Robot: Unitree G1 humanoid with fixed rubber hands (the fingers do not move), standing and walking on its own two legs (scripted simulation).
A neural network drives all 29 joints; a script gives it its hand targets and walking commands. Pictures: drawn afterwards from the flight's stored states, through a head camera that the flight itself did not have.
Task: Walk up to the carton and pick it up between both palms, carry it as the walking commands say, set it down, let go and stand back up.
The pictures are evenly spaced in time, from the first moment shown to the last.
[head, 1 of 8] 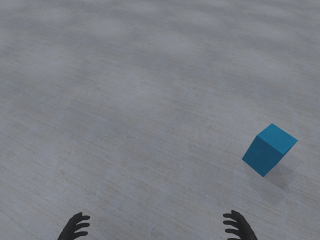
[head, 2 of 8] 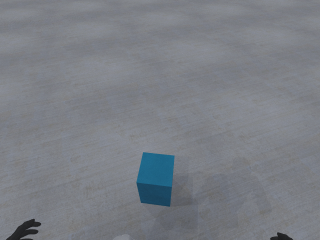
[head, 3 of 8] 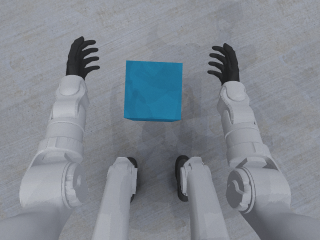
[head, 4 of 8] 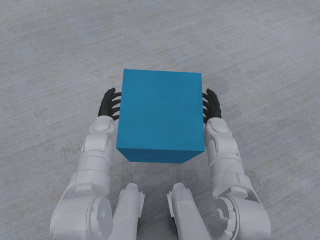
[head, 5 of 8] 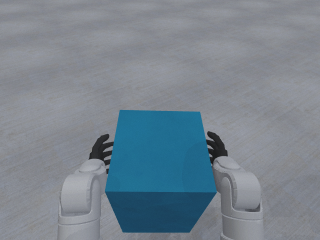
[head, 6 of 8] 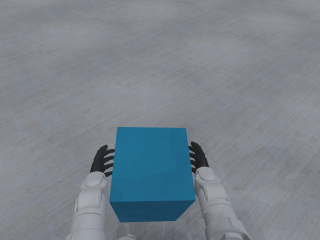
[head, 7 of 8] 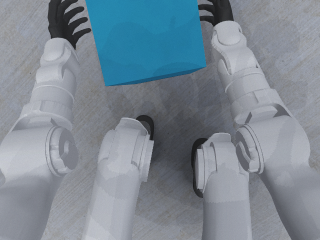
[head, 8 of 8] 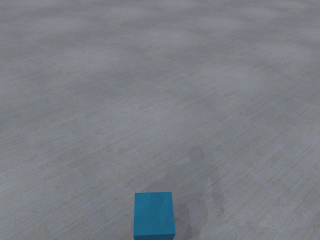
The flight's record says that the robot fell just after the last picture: no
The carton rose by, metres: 0.65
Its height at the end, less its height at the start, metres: +0.00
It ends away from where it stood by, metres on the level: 1.04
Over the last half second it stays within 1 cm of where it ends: yes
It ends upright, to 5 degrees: yes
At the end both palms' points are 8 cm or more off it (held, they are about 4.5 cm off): yes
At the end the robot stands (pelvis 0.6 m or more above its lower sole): yes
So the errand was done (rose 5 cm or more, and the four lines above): yes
